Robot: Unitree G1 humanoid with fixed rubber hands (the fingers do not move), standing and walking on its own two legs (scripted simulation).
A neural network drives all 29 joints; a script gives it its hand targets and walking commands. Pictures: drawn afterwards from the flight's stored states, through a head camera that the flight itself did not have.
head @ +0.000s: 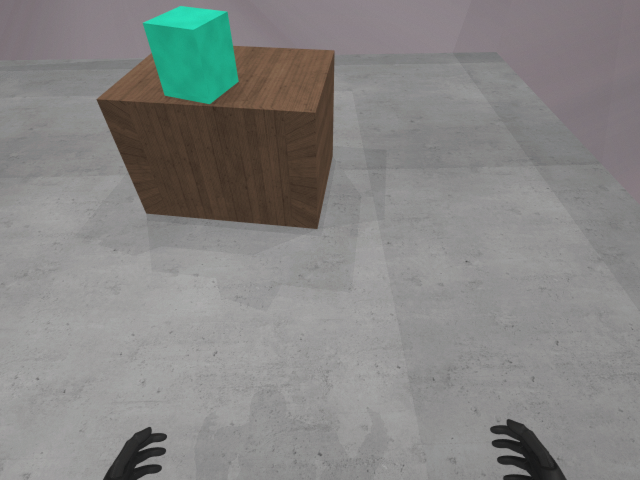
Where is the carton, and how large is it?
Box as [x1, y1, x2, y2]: [143, 6, 238, 103]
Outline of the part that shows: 144,22 143,25 165,95 210,103 238,81 226,11 179,6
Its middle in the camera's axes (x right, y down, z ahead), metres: -0.47 -0.69 +1.42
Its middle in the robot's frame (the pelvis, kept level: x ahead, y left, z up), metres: +1.54 +0.47 -0.06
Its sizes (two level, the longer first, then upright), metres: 0.210 0.200 0.250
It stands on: a pedestal, 0.57 m high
